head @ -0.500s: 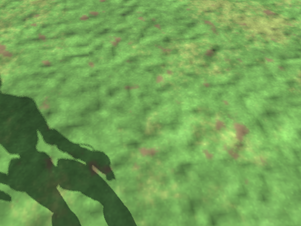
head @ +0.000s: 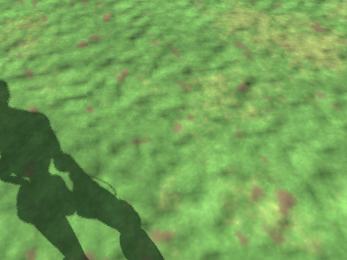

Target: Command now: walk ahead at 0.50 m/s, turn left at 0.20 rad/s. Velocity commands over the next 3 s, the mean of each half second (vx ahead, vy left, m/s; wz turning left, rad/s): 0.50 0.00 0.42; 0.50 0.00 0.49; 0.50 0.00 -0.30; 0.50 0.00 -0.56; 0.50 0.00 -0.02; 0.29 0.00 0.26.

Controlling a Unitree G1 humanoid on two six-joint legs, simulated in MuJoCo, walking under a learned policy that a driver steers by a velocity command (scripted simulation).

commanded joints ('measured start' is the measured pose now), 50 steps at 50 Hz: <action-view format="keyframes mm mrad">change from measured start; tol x32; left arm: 1 148 99 22 5 3 -4 5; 43 -150 120 20 -194 -3 -14 15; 50 335 323 87 -69 18 -24 -3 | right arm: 1 -72 -122 -30 -92 13 -30 -10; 19 -398 -17 -25 -279 -10 24 55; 25 47 -305 -137 -215 -5 39 26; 50 157 -34 -26 -288 -9 11 -13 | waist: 1 82 -66 -114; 19 94 -50 75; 26 -61 178 -424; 47 25 126 -65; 50 62 -364 -380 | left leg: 1 -451 109 -52 192 115 24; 13 -458 120 1 -292 566 -2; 23 -112 -53 197 -459 287 128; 26 692 362 -801 -732 227 442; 34 32 152 -231 -850 622 266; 46 160 177 -309 -688 455 152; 48 156 107 -242 -484 665 109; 50 -359 -107 -69 137 -31 -11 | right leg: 1 438 -313 379 -320 -20 -151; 17 514 -281 -100 -396 313 -86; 23 533 -277 -175 72 969 -26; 26 -279 55 96 900 -468 76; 27 -381 -8 171 904 -386 47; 48 215 -30 102 -94 133 -20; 50 785 -375 767 -183 -70 -285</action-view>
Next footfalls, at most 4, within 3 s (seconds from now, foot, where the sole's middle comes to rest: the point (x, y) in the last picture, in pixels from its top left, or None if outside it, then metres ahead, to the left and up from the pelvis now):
0.48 left None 0.41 0.16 -0.76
0.96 right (159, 188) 0.75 0.09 -0.76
1.44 left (91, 170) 0.86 0.39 -0.76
1.94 right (144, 113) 1.18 0.16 -0.76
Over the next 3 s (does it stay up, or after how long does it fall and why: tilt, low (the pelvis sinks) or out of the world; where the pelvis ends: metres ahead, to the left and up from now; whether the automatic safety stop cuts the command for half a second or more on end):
stays up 1.58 0.28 0.00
